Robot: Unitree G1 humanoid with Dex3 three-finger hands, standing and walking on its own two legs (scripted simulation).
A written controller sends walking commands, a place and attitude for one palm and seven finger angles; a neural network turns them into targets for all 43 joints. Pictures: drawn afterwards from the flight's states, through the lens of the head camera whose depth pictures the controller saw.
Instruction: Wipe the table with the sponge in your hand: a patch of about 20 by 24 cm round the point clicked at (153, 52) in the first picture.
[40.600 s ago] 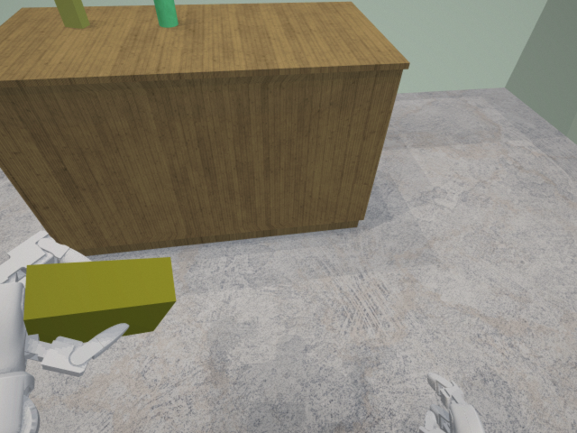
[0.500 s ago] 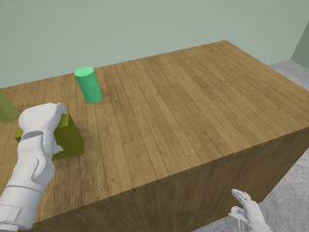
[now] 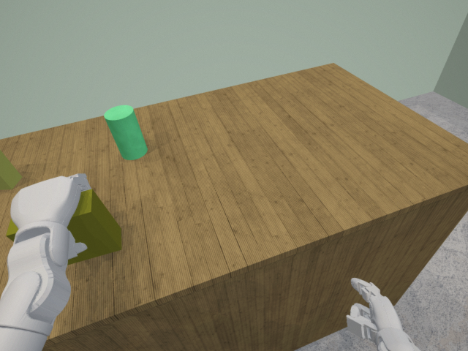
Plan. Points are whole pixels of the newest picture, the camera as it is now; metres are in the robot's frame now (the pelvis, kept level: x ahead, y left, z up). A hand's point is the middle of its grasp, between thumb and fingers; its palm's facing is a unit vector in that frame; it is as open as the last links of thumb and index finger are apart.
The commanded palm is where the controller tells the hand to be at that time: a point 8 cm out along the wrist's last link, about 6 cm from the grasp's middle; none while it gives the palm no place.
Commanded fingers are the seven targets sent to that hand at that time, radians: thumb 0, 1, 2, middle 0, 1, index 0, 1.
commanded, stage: wipe back along the first lane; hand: left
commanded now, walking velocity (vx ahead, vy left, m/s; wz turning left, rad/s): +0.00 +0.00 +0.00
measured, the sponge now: (77, 237) +0.26 +0.32 +0.08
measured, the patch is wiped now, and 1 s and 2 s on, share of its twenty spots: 0.90 0.90 0.90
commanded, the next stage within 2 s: lift the sponge slowly off the table in 0.44 s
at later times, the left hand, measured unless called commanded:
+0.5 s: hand (61, 247) +0.21 +0.29 +0.13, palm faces +0.15 -0.07 -0.99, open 9.4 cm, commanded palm +0.16 +0.27 +0.16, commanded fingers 0.00 0.10 1.30 -1.20 -1.60 -1.20 -1.60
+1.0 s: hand (59, 255) +0.20 +0.28 +0.13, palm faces +0.15 -0.11 -0.98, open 9.4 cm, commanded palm +0.16 +0.27 +0.19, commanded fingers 0.00 0.10 1.30 -1.20 -1.60 -1.20 -1.60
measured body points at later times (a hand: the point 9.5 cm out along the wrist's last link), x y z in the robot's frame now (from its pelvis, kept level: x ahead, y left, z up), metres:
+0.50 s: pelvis -0.01 +0.01 +0.00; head -0.04 -0.04 +0.45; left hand +0.20 +0.29 +0.18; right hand +0.24 -0.19 -0.07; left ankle -0.01 +0.10 -0.74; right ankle -0.01 -0.10 -0.74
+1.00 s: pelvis -0.02 +0.00 +0.00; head -0.06 -0.04 +0.45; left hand +0.19 +0.28 +0.19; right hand +0.24 -0.19 -0.06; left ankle -0.01 +0.10 -0.74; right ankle -0.01 -0.10 -0.74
